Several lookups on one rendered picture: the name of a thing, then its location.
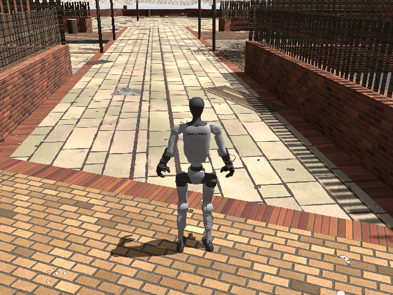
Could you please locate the robot right hand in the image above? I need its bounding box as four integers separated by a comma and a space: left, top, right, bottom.
220, 166, 235, 178

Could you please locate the robot left upper arm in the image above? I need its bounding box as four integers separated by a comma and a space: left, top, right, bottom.
165, 124, 184, 157

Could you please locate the robot left hand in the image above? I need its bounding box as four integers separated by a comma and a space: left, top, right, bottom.
156, 165, 170, 178

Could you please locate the robot left shin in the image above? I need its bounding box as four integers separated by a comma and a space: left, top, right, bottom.
177, 202, 187, 244

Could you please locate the robot right shin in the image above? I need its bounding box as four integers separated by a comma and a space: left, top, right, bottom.
203, 203, 213, 243

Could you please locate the robot right upper arm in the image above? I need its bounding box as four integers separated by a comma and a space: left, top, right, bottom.
209, 124, 227, 157

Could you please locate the robot shin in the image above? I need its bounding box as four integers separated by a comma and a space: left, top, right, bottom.
177, 202, 187, 244
203, 203, 213, 243

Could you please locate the robot right forearm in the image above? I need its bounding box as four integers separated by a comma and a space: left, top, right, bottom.
221, 147, 233, 168

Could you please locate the robot left forearm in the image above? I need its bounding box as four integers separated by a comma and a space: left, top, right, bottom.
158, 148, 171, 168

